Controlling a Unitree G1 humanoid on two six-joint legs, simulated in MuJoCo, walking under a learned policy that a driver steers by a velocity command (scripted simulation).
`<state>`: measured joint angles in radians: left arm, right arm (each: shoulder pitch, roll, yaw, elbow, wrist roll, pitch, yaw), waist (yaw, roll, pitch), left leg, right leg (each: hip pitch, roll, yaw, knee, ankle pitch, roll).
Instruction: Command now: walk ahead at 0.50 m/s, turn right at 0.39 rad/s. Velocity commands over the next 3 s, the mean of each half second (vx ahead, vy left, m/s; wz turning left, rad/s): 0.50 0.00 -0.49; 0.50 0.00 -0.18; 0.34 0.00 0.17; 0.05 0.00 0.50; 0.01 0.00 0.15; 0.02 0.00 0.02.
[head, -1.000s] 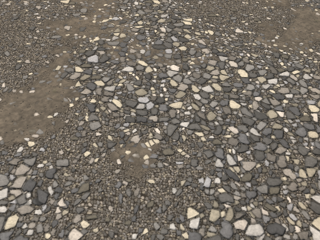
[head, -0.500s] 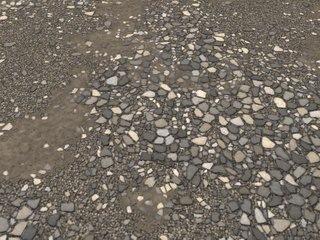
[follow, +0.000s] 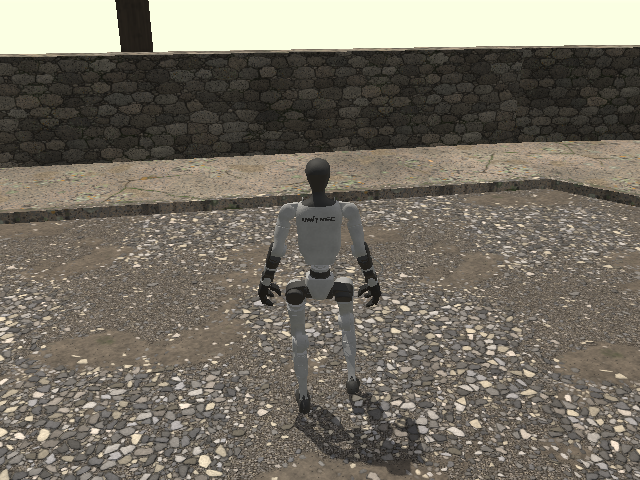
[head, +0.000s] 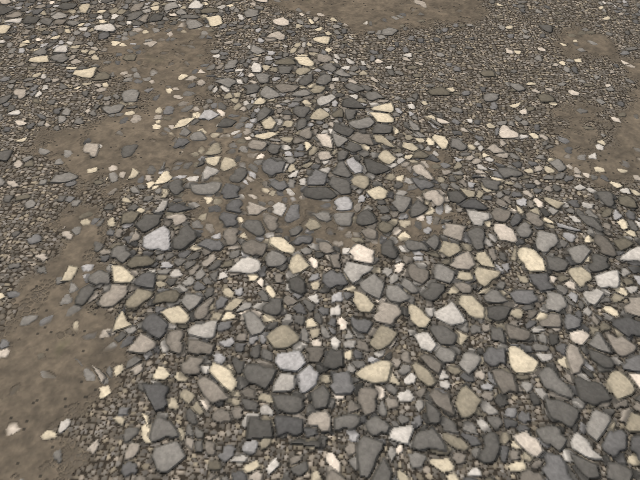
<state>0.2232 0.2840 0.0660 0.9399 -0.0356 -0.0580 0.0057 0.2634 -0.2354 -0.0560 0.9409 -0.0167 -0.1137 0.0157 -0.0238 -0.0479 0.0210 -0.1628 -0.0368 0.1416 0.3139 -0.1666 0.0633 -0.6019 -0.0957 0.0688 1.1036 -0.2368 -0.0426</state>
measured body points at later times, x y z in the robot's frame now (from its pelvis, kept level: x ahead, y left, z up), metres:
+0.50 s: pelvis +0.28 -0.08 -0.01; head +0.31 -0.10 +0.44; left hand +0.45 +0.16 -0.12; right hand +0.34 -0.38 -0.12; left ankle +0.29 +0.10 -0.65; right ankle +0.30 -0.14 -0.75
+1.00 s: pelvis +0.58 -0.10 -0.01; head +0.61 -0.10 +0.44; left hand +0.75 +0.13 -0.14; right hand +0.59 -0.39 -0.12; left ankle +0.66 -0.04 -0.75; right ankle +0.46 -0.20 -0.66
